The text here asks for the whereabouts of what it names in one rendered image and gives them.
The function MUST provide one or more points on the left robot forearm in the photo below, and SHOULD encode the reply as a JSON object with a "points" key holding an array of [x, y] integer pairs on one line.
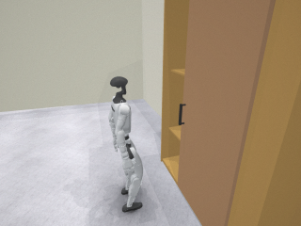
{"points": [[113, 128]]}

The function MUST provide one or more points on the right robot forearm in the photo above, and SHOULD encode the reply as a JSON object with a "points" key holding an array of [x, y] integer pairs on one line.
{"points": [[122, 145]]}

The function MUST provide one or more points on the left robot foot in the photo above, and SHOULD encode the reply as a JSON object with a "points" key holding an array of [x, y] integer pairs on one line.
{"points": [[124, 191]]}

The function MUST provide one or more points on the wardrobe door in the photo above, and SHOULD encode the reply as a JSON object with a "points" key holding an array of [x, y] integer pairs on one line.
{"points": [[226, 41], [279, 69]]}

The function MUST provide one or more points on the robot left hand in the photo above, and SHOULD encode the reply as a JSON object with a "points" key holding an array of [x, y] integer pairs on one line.
{"points": [[115, 144]]}

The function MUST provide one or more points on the robot foot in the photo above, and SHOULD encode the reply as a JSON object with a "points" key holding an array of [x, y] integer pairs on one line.
{"points": [[135, 206], [124, 191]]}

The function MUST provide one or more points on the right robot foot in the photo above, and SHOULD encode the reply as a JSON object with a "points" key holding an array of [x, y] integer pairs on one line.
{"points": [[135, 206]]}

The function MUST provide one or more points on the robot left upper arm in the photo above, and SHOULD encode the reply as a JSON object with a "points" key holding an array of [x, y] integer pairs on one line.
{"points": [[110, 116]]}

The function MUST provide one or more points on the robot right hand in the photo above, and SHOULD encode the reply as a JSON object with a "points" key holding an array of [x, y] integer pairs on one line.
{"points": [[126, 164]]}

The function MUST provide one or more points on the handle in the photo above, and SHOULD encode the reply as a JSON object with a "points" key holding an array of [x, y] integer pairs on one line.
{"points": [[180, 114]]}

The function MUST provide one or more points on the robot right upper arm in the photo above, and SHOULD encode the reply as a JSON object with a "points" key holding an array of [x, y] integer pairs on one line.
{"points": [[123, 111]]}

